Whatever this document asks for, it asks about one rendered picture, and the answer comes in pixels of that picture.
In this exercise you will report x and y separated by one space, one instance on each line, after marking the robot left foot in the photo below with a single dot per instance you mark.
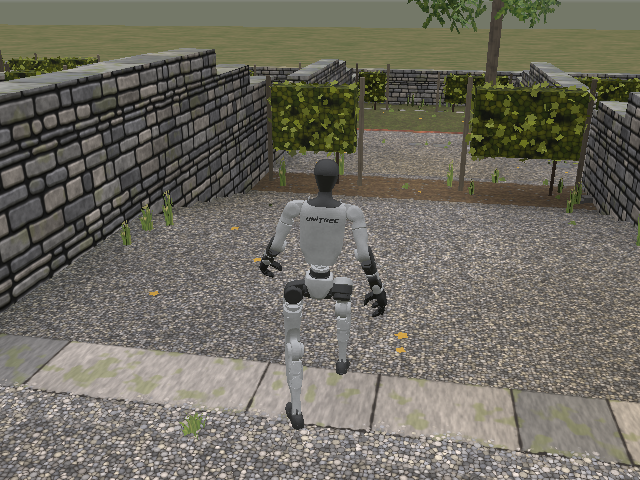
297 421

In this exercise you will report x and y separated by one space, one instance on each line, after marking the robot left upper arm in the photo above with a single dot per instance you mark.
291 210

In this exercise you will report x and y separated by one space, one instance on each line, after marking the robot right upper arm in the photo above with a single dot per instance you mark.
355 215

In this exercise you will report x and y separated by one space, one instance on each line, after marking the robot foot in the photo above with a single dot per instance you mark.
341 367
297 421

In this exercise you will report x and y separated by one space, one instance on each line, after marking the robot left forearm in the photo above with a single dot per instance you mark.
269 254

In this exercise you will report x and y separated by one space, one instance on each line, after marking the robot right hand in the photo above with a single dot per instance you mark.
381 302

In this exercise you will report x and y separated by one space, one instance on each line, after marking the robot right foot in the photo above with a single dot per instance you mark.
341 367

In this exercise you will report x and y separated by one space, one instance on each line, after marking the robot right forearm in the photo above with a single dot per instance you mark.
372 274

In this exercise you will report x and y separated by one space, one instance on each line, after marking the robot left hand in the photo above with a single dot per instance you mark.
266 272

